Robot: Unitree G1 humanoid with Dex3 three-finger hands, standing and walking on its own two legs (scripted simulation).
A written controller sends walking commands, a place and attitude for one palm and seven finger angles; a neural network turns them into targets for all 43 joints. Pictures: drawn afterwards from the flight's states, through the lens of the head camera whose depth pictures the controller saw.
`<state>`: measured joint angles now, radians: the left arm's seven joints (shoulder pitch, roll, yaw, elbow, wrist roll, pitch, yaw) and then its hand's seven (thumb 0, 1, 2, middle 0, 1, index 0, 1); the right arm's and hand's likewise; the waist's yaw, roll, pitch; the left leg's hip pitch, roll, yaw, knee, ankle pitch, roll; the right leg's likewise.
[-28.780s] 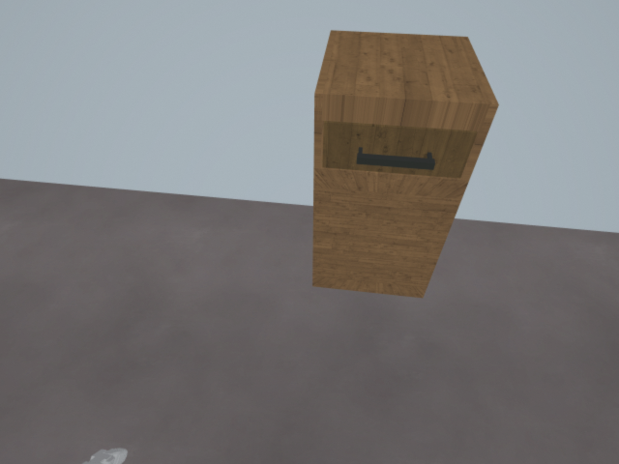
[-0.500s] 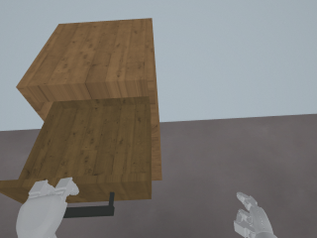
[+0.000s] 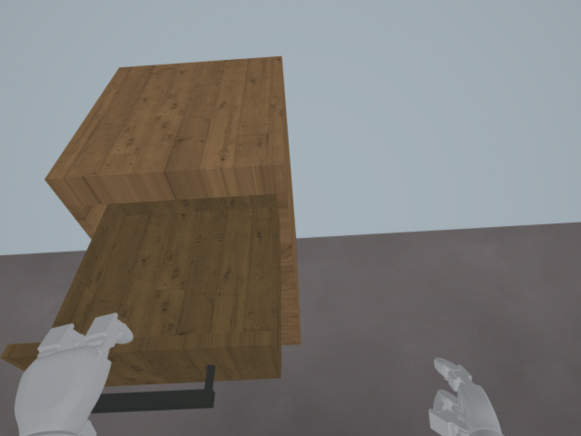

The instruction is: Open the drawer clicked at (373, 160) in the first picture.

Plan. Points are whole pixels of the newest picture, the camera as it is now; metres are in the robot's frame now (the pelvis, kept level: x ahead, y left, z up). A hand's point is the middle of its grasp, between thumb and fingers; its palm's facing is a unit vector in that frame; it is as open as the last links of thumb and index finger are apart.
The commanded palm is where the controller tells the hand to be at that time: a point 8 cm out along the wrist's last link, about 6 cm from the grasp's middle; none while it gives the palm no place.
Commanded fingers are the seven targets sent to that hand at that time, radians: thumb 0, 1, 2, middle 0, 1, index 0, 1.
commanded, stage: lift the hand off the handle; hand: left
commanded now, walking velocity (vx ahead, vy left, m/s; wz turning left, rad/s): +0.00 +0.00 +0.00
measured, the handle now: (148, 387) +0.19 +0.25 -0.08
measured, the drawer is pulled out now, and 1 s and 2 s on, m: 0.30 0.30 0.30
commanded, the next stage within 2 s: draw the hand back to the body in 0.58 s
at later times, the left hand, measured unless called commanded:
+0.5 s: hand (87, 377) +0.16 +0.26 +0.07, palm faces +0.04 -0.12 -0.99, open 13.8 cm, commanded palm +0.13 +0.26 +0.12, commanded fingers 0.00 -0.50 0.30 -0.30 -1.20 -0.30 -1.20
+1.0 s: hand (70, 370) +0.16 +0.27 +0.09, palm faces +0.06 -0.08 -0.99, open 13.8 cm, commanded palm +0.13 +0.26 +0.14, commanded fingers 0.00 -0.50 0.30 -0.30 -1.20 -0.30 -1.20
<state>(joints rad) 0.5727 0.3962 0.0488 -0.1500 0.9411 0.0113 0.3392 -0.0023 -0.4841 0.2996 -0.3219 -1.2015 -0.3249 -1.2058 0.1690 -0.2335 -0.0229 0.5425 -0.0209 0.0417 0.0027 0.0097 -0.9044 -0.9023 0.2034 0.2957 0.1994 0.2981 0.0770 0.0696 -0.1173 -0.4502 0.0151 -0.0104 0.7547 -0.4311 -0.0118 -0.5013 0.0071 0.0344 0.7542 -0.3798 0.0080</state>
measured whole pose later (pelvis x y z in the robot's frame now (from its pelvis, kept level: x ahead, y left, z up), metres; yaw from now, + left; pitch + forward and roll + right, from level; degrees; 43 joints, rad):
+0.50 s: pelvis +0.01 +0.01 +0.01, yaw +0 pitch +5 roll -1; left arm 0.62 0.41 0.03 -0.33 0.93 0.01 0.27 0.00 -0.49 0.30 -0.32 -1.20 -0.32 -1.20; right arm 0.17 -0.22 -0.01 0.53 -0.02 0.05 0.02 0.01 -0.90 -0.90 0.20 0.30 0.20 0.30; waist 0.10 0.09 -0.10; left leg -0.36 0.01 -0.01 0.68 -0.41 0.00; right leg -0.40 0.00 0.04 0.67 -0.35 0.02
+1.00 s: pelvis +0.01 +0.01 +0.02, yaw +0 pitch +3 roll -1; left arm 0.63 0.44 0.08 -0.38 0.91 0.01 0.24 0.00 -0.49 0.30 -0.32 -1.20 -0.32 -1.20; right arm 0.15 -0.24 -0.02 0.54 -0.01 0.06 0.02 0.01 -0.90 -0.90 0.20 0.30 0.20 0.30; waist 0.11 0.10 -0.07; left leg -0.28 0.01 -0.01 0.60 -0.38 0.00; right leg -0.32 0.00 0.04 0.59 -0.32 0.02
